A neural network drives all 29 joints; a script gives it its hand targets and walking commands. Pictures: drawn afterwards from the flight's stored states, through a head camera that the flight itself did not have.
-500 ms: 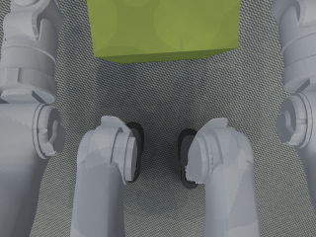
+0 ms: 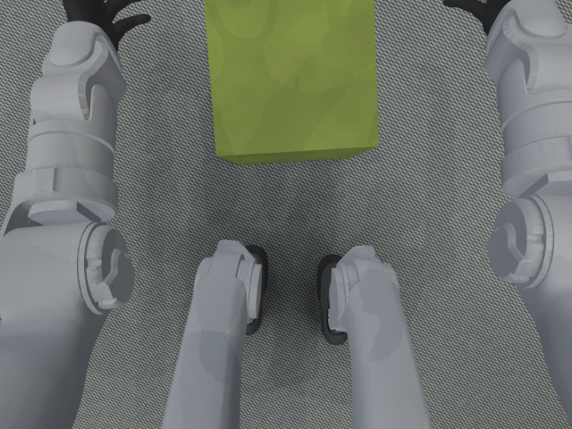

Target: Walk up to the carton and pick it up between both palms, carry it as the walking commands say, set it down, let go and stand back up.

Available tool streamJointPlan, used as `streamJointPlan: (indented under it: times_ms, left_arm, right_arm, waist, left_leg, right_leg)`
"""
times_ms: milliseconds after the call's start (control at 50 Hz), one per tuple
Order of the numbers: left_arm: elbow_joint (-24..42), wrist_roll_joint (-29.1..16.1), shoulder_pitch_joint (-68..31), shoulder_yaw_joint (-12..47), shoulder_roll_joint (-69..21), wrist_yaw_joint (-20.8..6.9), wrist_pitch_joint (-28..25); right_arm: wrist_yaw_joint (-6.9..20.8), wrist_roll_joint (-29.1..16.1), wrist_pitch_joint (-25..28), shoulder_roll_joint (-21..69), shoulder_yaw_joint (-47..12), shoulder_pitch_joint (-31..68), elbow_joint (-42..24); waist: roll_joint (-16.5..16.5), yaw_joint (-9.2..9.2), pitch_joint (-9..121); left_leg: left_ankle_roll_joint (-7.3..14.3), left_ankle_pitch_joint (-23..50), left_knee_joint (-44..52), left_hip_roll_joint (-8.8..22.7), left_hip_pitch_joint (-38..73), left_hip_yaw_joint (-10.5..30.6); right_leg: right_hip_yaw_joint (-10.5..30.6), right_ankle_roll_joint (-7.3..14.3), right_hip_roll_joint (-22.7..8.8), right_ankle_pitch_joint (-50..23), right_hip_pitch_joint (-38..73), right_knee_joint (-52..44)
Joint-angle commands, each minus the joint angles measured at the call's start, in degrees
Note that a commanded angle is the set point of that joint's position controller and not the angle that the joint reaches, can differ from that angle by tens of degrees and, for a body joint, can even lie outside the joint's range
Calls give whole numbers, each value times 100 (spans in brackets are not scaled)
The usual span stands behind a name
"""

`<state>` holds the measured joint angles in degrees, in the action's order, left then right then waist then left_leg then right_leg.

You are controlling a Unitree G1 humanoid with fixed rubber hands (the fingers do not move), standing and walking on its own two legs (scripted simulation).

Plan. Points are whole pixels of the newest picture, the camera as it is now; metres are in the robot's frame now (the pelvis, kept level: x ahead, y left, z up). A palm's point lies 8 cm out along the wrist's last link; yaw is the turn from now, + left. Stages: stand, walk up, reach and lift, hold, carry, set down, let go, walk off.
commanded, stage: set down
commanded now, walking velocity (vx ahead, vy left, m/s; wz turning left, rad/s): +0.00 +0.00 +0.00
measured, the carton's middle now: (291, 87) +0.56 +0.02 -0.37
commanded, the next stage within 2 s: let go in 0.60 s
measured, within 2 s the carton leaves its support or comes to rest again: neither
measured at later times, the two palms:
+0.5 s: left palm out of the picture +0.54 +0.23 +0.06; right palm out of the picture +0.57 -0.21 +0.06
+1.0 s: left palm out of the picture +0.45 +0.24 +0.11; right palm out of the picture +0.47 -0.22 +0.10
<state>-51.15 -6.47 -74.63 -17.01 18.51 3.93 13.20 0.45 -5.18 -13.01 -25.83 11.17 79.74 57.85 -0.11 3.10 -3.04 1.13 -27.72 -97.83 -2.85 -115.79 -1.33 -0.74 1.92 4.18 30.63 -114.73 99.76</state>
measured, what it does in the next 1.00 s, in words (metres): rises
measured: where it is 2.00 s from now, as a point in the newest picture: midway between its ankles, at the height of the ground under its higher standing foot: (291, 309)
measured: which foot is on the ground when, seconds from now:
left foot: down 0.00-1.00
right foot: down 0.00-1.00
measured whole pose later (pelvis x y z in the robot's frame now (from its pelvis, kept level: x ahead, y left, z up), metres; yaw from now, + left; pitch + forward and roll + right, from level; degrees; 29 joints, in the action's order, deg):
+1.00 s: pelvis +0.07 +0.01 +0.21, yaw -1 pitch +38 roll -1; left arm -33.9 2.0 -31.9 -13.3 13.3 -4.2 7.2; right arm 1.3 2.7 -7.4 -14.7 13.1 35.7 37.1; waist 0.2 2.3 3.3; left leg 1.4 -13.6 -43.6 -2.7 -67.4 1.4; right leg 1.9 1.2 3.9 15.2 -66.0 43.7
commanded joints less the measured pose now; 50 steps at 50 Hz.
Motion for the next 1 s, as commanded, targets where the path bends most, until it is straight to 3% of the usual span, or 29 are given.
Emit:
streamJointPlan:
  times_ms: [0, 200, 400, 620, 680, 740, 800, 880, 980]
  left_arm:
    - [731, 42, -1275, -100, 812, -14, -74]
    - [1085, 58, -865, -78, 801, -118, -54]
    - [954, 188, -464, -162, 636, -270, -196]
    - [586, 900, -4, -614, 120, -444, -443]
    - [806, 1107, 297, -677, 221, -452, -489]
    - [1220, 1218, 1119, -455, 229, -546, -525]
    - [1901, 1217, 1874, -201, 318, -650, -610]
    - [2441, 995, 2960, 95, 296, -731, -636]
    - [2346, 724, 4201, 414, 78, -858, -793]
  right_arm:
    - [30, 21, 85, -785, 116, 1509, -700]
    - [139, 40, 67, -786, 208, 1127, -1014]
    - [319, 179, 219, -626, 364, 779, -815]
    - [454, 839, 452, -221, 791, 195, -394]
    - [343, 975, 493, -158, 892, -193, -687]
    - [139, 1164, 504, 34, 927, -1098, -1291]
    - [9, 1109, 555, 184, 719, -1820, -2171]
    - [34, 852, 612, 278, 361, -2716, -2889]
    - [98, 713, 741, 537, 214, -4124, -2723]
  waist:
    - [-371, 80, 6642]
    - [-385, 47, 6964]
    - [-303, 67, 6398]
    - [-265, 37, 5334]
    - [-203, 0, 5799]
    - [-126, -154, 6839]
    - [-116, -77, 7341]
    - [-196, 29, 7004]
    - [-111, -82, 5609]
  left_leg:
    - [-177, 1953, 984, -19, 3855, 46]
    - [-222, 2535, 2179, -21, 4820, 60]
    - [-218, 2879, 3582, 48, 5779, 198]
    - [-344, 2977, 4521, 142, 6169, 274]
    - [-337, 3313, 4577, 91, 6572, 271]
    - [-294, 4145, 4655, 48, 7189, 270]
    - [-229, 4845, 4749, 57, 7637, 337]
    - [-199, 4972, 4947, 97, 8207, 415]
    - [-251, 4431, 5358, 194, 8561, 452]
  right_leg:
    - [176, -137, -68, -1952, 3538, -1256]
    - [232, -179, -89, -2606, 4689, -2447]
    - [328, -190, -153, -2891, 5420, -3844]
    - [317, -225, -212, -3042, 5725, -4858]
    - [324, -243, -188, -3492, 6234, -4947]
    - [372, -291, -183, -4655, 7246, -4988]
    - [441, -310, -178, -5365, 7844, -5019]
    - [393, -291, -190, -5057, 7785, -5263]
    - [375, -283, -203, -4104, 7596, -5793]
